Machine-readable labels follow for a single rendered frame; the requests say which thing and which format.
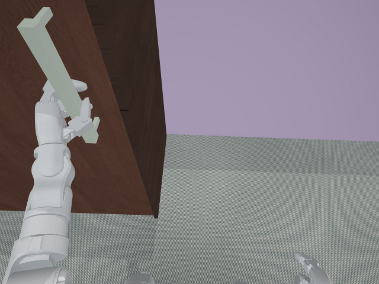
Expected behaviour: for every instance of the wardrobe door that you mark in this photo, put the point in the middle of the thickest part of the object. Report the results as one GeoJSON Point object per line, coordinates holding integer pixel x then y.
{"type": "Point", "coordinates": [107, 179]}

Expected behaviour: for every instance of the robot left forearm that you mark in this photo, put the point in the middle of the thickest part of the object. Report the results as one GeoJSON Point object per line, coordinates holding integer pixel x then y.
{"type": "Point", "coordinates": [43, 239]}

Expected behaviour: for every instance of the handle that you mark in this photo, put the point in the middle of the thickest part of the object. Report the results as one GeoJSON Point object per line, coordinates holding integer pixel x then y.
{"type": "Point", "coordinates": [38, 40]}

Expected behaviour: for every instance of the robot left upper arm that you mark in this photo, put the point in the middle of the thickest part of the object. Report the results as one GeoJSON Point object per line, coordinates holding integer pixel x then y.
{"type": "Point", "coordinates": [47, 275]}

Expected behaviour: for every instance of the right robot hand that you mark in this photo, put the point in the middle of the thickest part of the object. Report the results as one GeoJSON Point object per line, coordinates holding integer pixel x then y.
{"type": "Point", "coordinates": [311, 266]}

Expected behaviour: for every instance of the left robot hand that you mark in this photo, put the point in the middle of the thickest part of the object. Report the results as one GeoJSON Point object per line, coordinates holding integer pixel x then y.
{"type": "Point", "coordinates": [50, 117]}

